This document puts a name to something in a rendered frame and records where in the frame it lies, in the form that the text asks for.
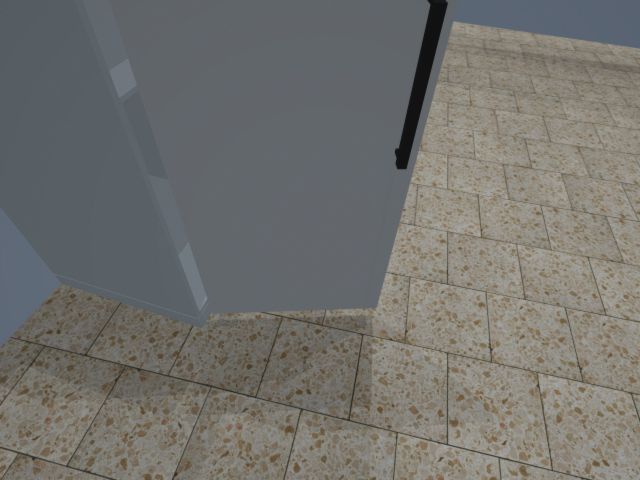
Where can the handle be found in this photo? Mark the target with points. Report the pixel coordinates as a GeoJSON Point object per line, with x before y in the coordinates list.
{"type": "Point", "coordinates": [427, 53]}

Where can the fridge door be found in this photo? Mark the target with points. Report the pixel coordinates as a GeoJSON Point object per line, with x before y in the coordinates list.
{"type": "Point", "coordinates": [277, 123]}

